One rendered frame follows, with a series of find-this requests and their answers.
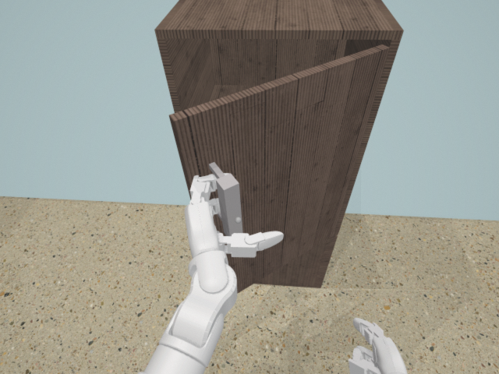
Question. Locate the handle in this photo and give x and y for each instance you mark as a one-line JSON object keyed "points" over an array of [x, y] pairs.
{"points": [[229, 200]]}

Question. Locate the left robot forearm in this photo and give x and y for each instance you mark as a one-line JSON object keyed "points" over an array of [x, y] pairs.
{"points": [[188, 342]]}

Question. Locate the cupboard door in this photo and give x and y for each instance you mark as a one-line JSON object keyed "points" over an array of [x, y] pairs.
{"points": [[291, 144]]}

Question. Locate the robot right hand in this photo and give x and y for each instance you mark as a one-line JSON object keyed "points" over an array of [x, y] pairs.
{"points": [[385, 356]]}

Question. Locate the robot left hand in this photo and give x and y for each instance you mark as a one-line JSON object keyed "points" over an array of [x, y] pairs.
{"points": [[202, 233]]}

